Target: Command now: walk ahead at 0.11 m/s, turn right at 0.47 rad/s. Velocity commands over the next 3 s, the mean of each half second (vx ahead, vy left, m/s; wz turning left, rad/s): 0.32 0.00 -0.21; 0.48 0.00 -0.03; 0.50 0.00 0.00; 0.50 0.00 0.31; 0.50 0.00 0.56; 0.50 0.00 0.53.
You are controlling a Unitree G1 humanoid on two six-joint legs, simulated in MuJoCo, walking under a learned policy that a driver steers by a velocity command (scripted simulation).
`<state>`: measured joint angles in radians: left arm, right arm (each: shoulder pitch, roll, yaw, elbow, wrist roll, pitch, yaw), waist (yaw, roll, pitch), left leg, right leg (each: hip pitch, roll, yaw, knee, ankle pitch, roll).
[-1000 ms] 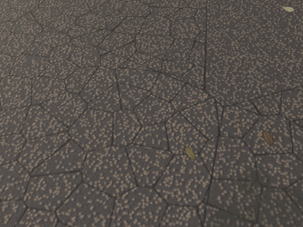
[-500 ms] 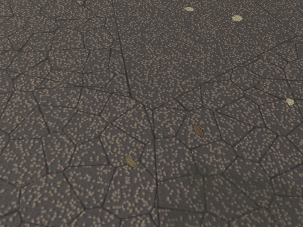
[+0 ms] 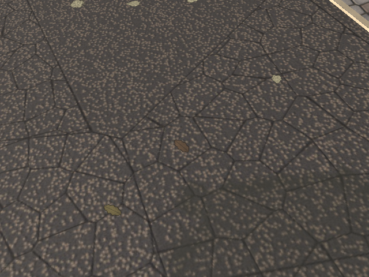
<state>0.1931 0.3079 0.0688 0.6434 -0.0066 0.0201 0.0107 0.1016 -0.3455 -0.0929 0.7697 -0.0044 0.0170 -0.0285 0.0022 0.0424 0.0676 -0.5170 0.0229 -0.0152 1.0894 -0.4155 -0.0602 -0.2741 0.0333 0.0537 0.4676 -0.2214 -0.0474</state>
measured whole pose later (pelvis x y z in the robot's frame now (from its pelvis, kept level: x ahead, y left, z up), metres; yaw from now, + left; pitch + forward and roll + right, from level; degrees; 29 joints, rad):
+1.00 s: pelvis +0.41 -0.04 +0.00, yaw -5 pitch +1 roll -1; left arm 0.29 0.27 0.05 0.75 0.00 -0.09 -0.03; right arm 0.23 -0.32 -0.04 0.77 0.02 -0.07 0.00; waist 0.02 0.04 0.04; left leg -0.56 0.11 -0.04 1.10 -0.28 0.01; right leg -0.21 0.07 -0.05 0.34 -0.15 -0.08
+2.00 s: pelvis +0.96 -0.06 +0.00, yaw +7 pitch +1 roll -1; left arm 0.17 0.26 0.05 0.78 0.01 -0.10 -0.02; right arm 0.33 -0.31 -0.07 0.80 0.03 -0.04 -0.01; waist -0.01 0.04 0.03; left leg -0.46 0.04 -0.06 1.15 -0.37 0.02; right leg -0.28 0.01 -0.08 0.43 -0.17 -0.02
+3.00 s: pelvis +1.48 +0.15 -0.01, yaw +40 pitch +1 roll -2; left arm 0.17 0.27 0.06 0.77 0.01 -0.11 -0.03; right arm 0.33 -0.30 -0.06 0.73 0.02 -0.03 -0.02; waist 0.00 0.03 0.02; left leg -0.40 -0.03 -0.10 1.17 -0.40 0.02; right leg -0.31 0.05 -0.01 0.46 -0.17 -0.03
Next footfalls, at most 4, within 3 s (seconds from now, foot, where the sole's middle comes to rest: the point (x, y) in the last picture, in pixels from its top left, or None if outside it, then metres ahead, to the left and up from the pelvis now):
0.32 left None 0.14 0.14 -0.78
0.78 right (248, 268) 0.46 -0.13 -0.78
1.32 left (187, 188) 0.78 0.08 -0.78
1.84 right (242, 132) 1.05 -0.17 -0.78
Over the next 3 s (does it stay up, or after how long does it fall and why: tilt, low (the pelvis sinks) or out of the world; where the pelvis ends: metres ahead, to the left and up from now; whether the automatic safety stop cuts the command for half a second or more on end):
stays up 1.48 0.15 -0.01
